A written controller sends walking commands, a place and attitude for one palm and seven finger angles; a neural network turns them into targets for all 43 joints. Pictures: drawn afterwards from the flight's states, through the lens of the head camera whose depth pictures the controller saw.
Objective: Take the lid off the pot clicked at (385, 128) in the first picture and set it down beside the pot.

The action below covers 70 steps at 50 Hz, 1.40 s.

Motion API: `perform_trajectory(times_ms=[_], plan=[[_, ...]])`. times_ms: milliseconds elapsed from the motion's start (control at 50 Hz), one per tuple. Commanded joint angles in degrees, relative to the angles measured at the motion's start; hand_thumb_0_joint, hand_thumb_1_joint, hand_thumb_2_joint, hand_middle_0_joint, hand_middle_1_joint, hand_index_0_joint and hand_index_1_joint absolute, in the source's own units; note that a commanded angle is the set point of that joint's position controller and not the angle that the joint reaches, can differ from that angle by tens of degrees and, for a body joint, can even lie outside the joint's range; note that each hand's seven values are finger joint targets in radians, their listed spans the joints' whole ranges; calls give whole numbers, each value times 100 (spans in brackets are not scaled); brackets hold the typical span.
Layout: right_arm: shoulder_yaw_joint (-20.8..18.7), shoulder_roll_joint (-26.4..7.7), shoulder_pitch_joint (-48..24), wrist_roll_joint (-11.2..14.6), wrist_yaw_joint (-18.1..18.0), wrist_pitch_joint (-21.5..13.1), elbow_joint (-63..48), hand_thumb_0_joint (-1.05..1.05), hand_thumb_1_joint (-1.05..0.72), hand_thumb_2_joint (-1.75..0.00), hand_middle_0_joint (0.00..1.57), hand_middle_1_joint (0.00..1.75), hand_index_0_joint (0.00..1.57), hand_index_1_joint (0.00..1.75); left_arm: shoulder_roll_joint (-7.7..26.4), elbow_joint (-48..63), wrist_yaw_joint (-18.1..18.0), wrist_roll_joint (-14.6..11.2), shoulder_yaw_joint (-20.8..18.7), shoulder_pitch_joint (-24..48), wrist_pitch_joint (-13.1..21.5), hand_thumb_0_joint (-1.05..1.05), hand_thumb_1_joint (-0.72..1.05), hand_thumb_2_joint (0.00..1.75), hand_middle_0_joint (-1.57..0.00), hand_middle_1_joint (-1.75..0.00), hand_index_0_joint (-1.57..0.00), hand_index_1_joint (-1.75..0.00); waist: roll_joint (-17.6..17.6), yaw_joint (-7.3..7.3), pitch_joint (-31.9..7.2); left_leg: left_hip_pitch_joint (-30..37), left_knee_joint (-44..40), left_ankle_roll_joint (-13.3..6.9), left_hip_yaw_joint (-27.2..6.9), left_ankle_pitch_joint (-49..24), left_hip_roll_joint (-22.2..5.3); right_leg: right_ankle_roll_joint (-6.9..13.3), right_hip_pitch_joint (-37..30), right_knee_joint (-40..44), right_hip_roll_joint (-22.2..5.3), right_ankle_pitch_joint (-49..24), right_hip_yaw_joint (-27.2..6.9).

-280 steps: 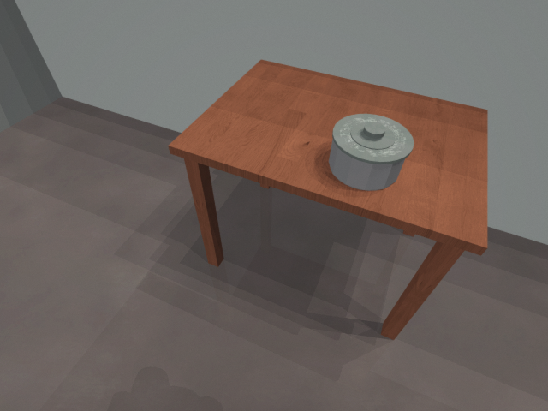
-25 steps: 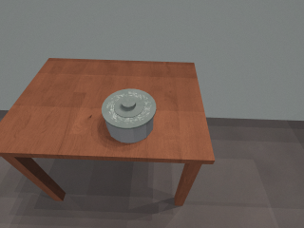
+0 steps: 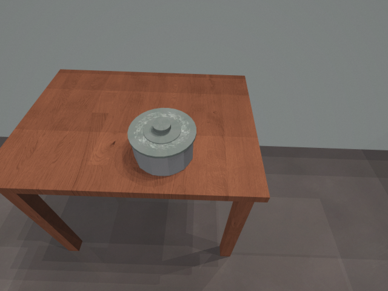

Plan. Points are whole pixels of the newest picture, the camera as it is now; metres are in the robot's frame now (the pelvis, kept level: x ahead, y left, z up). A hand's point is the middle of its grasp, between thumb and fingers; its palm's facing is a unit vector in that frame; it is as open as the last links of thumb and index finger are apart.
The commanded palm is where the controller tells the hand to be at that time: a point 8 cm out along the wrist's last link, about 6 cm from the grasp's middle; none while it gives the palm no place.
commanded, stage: look again from close up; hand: left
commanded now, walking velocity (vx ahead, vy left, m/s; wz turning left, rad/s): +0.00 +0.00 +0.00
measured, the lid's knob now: (161, 125) +0.54 +0.13 +0.00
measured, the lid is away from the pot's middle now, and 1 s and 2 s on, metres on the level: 0.00 0.00 0.00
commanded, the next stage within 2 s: shuffle to correct the standing spot in 0.12 s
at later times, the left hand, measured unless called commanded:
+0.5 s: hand out of the picture -0.02 +0.17 -0.18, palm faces +0.04 -0.99 -0.15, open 7.4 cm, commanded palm none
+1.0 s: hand out of the picture +0.06 +0.18 -0.18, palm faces +0.06 -0.98 -0.19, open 7.3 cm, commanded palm none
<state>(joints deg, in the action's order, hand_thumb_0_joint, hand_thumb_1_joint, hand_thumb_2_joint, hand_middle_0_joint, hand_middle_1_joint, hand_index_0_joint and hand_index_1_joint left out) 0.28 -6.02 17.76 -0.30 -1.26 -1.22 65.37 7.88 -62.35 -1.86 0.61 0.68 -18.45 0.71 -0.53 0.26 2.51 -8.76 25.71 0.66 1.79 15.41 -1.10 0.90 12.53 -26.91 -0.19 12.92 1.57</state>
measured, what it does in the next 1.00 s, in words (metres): shifts its weight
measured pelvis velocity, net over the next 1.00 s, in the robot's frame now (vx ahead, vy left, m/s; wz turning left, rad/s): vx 0.06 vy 0.01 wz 0.02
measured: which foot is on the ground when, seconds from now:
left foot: down 0.00-1.00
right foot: down 0.00-1.00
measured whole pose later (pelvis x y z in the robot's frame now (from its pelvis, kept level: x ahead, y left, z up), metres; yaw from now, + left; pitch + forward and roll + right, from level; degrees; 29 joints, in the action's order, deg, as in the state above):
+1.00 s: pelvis +0.06 +0.01 +0.00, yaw +1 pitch +1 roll -1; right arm -1.1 -7.4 15.1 0.2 -3.3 -1.4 64.5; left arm 8.7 -61.1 -3.1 0.4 -0.6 -17.5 1.1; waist -1.2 0.1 2.1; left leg -5.7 25.1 -0.2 1.4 19.9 -0.7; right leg 0.1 10.2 -28.3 -0.7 17.0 2.4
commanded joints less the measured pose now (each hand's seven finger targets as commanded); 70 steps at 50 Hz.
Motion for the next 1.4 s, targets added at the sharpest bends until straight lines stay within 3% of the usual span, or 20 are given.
perform_trajectory(times_ms=[0,200,300,360,440,520,620,740,800,860,900,980,1040,1060,1080,1120,1200,1260,1300,1380], plan=[[-66,-468,467,8,-48,-71,-122,0,-90,-90,20,30,20,30,561,140,-42,15,-102,-445,70,0,90,90,-20,-30,-20,-30,38,18,203,-314,-485,-211,-358,-464,-381,170,96,644,-574,-136,-572],[-71,-404,533,12,-52,-62,-107,0,-90,-90,20,30,20,30,511,127,-43,17,-95,-512,68,0,90,90,-20,-30,-20,-30,29,14,326,-397,-457,-213,-353,-369,-357,171,196,684,-571,17,-605],[-128,-420,628,-52,-24,8,-136,0,-90,-90,20,30,20,30,547,166,-5,67,-153,-544,10,0,90,90,-20,-30,-20,-30,17,15,576,-726,-495,-289,-370,1167,-270,223,534,744,-480,1775,-666],[-149,-367,682,-74,-12,2,-196,0,-90,-90,20,30,20,30,518,211,17,87,-188,-588,8,0,90,90,-20,-30,-20,-30,86,21,729,-899,-504,-346,-444,1443,-271,280,730,646,-439,2013,-683],[-150,-363,729,-55,-21,-94,-228,0,-90,-90,20,30,20,30,396,215,41,78,-179,-718,74,0,90,90,-20,-30,-20,-30,223,32,586,-799,-494,-454,-592,1072,-381,349,615,328,-381,1334,-547],[-164,-446,828,-19,-57,-202,-177,0,-90,-90,20,30,20,30,272,166,30,78,-149,-770,155,0,90,90,-20,-30,-20,-30,443,10,287,-503,-467,-597,-806,-118,-639,319,375,-247,-260,143,-198],[-174,-399,736,-1,-114,-240,-154,0,-90,-90,20,30,20,30,316,-2,-16,43,-179,-999,214,0,90,90,-20,-30,-20,-30,-56,43,77,-361,290,-499,-370,-1669,-469,424,-24,-311,-483,-1220,-363],[-121,-298,692,35,-213,-181,-61,0,-90,-90,20,30,20,30,413,-31,-136,-24,-176,-913,244,0,90,90,-20,-30,-20,-30,-97,-45,-381,-167,401,-176,-217,-2728,-363,333,-709,-555,-834,-4627,-447],[-148,-424,594,73,-251,-125,-71,0,-90,-90,20,30,20,30,491,68,-155,-48,-182,-724,219,0,90,90,-20,-30,-20,-30,122,-63,-494,234,289,-145,-282,-3552,-471,226,-658,-521,-816,-4632,-368],[-169,-472,471,76,-249,-60,-63,0,-90,-90,20,30,20,30,449,111,-157,-37,-182,-493,126,0,90,90,-20,-30,-20,-30,231,-56,-203,440,-1,-189,-352,-3699,-623,189,-342,-277,-724,-3309,-345],[-179,-492,357,69,-236,-45,-108,0,-90,-90,20,30,20,30,453,163,-149,-18,-193,-450,74,0,90,90,-20,-30,-20,-30,248,-21,75,344,-95,-214,-380,-3509,-653,156,-227,-63,-688,-2721,-352],[-163,-502,286,55,-188,-35,-190,0,-90,-90,20,30,20,30,532,237,-134,-10,-180,-457,53,0,90,90,-20,-30,-20,-30,-37,-10,-101,292,-293,-216,-417,-2623,-621,169,-436,174,-709,-2506,-391],[-147,-617,274,51,-167,-107,-219,0,-90,-90,20,30,20,30,619,288,-150,2,-172,-476,106,0,90,90,-20,-30,-20,-30,273,-8,-659,561,-153,-213,-378,-3691,-549,163,-848,8,-798,-3371,-300],[-296,-1203,-263,91,-89,-13,-663,0,-90,-90,20,30,20,30,1005,66,-320,62,-280,-480,134,0,90,90,-20,-30,-20,-30,337,3,-479,67,937,-22,-60,-3566,-576,-40,-436,31,-774,-3844,-324],[-296,-1034,-291,79,-88,-5,-786,0,-90,-90,20,30,20,30,1209,182,-272,27,-352,-486,104,0,90,90,-20,-30,-20,-30,510,51,-944,-55,998,58,-13,-3597,-328,212,-1007,-322,-984,-5050,-369],[-287,-833,-59,35,-104,-36,-813,0,-90,-90,20,30,20,30,946,346,-248,-19,-249,-393,88,0,90,90,-20,-30,-20,-30,190,-40,-1200,-70,602,-80,-245,-2125,-393,307,-940,-528,-985,-3703,-353],[-248,-914,-190,-20,-49,49,-931,0,-90,-90,20,30,20,30,767,521,-131,30,-128,30,34,0,90,90,-20,-30,-20,-30,-242,-79,-88,-436,106,-210,-502,-967,-460,151,84,22,-699,-1087,-396],[-214,-982,-156,-29,-42,8,-897,0,-90,-90,20,30,20,30,772,509,-124,19,-114,34,45,0,90,90,-20,-30,-20,-30,95,-81,-4,-459,-19,-246,-594,-1362,-480,141,34,-40,-610,-998,-354],[-186,-1000,-310,-37,-6,10,-961,0,-90,-90,20,30,20,30,818,564,-88,29,-110,29,-16,0,90,90,-20,-30,-20,-30,396,8,258,-724,-309,-265,-708,-487,-480,105,150,169,-501,-2,-362],[-193,-1018,-215,-56,45,37,-1016,0,-90,-90,20,30,20,30,902,633,-45,59,-116,43,-51,0,90,90,-20,-30,-20,-30,135,-21,587,-1079,-691,-271,-781,930,-387,109,367,358,-474,799,-391]])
